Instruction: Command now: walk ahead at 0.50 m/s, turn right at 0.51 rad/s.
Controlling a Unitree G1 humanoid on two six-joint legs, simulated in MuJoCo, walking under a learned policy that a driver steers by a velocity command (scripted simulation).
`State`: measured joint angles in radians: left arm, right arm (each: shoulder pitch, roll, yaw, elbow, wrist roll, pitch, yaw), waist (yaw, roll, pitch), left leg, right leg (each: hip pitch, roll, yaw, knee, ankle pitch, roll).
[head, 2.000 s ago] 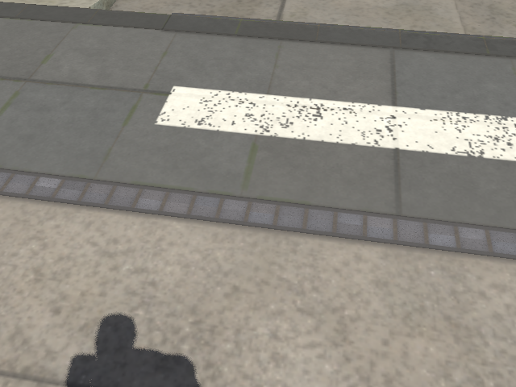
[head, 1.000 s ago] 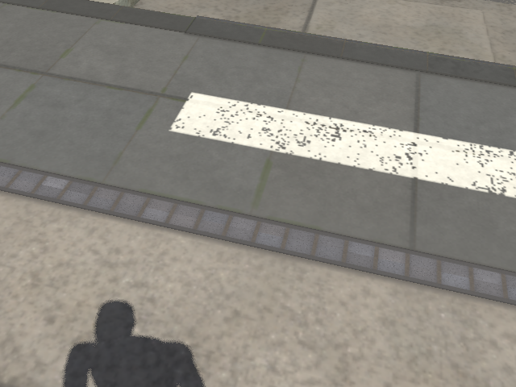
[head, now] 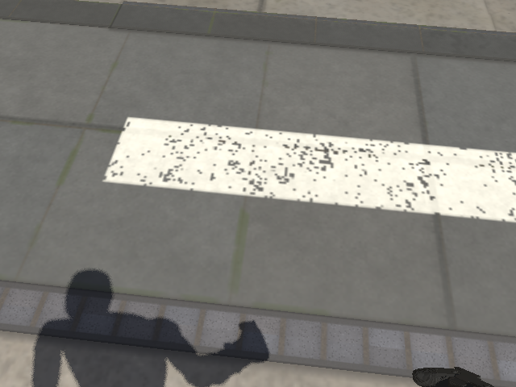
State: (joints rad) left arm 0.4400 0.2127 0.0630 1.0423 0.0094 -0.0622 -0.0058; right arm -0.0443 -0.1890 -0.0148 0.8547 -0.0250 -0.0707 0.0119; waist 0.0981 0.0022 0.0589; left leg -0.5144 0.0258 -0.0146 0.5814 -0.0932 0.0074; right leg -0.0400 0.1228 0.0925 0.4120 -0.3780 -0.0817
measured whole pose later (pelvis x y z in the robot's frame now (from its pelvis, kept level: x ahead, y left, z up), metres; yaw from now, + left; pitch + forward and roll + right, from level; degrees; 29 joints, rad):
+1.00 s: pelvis +0.48 -0.13 +0.00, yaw -13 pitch +0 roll -1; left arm 0.40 0.20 0.03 0.98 0.02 -0.10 0.02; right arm 0.18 -0.22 -0.05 0.89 -0.03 -0.01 0.05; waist 0.02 0.04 0.04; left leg -0.64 0.06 0.07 0.76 0.00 0.06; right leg 0.12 0.09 -0.22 0.18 -0.31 -0.08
